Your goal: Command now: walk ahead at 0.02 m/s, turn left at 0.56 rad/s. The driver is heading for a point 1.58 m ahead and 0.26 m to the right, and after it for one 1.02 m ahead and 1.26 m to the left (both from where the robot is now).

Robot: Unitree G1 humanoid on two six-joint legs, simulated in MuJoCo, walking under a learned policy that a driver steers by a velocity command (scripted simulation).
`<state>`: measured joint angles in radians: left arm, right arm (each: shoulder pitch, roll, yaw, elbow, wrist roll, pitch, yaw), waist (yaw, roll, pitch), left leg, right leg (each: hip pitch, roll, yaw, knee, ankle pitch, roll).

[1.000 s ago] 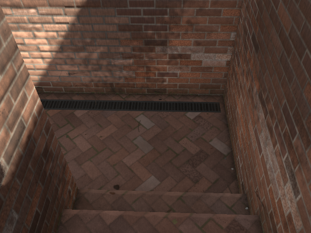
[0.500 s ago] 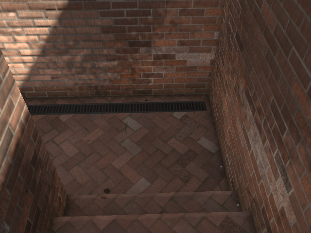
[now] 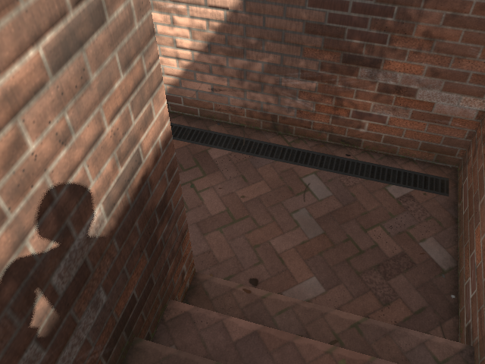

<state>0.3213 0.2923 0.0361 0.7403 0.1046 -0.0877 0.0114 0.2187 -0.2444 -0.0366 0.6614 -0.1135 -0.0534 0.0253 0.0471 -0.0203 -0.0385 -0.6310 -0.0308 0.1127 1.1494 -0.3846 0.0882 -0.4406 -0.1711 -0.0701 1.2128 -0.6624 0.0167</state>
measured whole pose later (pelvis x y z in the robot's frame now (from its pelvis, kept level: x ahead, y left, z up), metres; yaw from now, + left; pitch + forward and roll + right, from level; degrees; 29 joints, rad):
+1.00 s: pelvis +0.36 -0.04 -0.29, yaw -18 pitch +1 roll -4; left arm 0.50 0.21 -0.04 0.89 0.07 -0.09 -0.10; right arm 0.20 -0.25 0.03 0.78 -0.11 -0.09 0.08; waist 0.09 0.07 -0.08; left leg -0.29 0.05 0.03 0.44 -0.13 0.07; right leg -0.46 0.19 0.15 1.77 -0.80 -0.05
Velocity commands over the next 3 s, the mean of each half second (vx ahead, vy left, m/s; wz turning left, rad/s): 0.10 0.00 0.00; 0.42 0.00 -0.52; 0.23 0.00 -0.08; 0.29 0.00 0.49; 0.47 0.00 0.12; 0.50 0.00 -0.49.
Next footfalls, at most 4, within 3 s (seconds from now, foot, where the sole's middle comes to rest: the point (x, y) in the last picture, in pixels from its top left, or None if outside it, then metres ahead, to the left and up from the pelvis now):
0.56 right None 0.16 -0.15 -0.89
0.96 left None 0.46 0.03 -1.08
1.52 right None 0.63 -0.24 -1.27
2.30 left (242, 314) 0.98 0.09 -1.46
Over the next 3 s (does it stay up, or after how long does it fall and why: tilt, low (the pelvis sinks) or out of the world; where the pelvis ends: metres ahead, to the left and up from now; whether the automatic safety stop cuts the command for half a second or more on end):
stays up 1.28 -0.08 -0.88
